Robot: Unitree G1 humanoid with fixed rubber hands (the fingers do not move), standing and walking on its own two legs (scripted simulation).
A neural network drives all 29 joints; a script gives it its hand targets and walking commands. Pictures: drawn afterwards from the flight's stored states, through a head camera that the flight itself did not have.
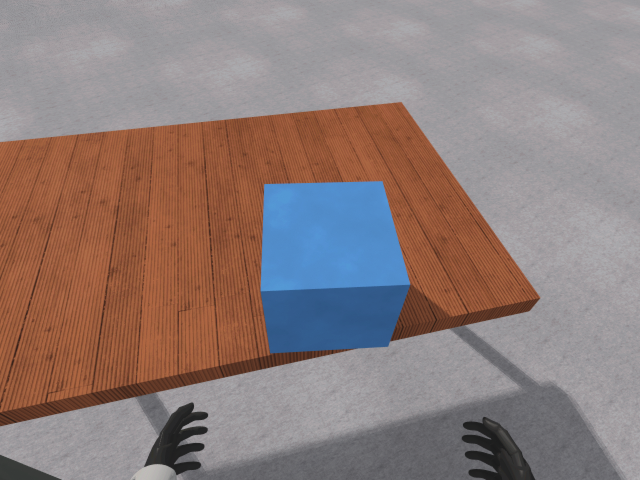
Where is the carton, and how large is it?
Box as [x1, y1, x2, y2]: [261, 181, 409, 352]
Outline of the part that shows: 382,181 264,184 261,296 270,352 374,347 388,345 409,286 409,281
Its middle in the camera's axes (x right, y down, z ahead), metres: +0.01 +0.05 +0.64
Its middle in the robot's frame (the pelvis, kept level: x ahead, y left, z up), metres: +0.44 +0.00 -0.04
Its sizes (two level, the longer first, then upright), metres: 0.207 0.195 0.182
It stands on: a table, 0.65 m high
